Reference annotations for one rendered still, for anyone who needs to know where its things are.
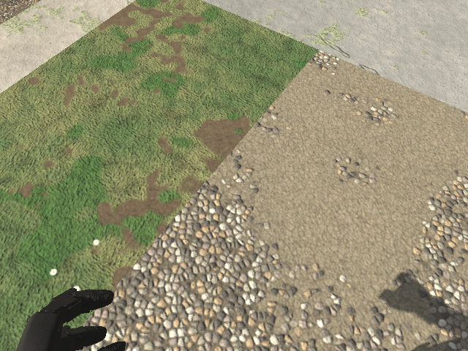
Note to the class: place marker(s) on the left robot hand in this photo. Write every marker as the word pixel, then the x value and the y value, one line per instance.
pixel 45 332

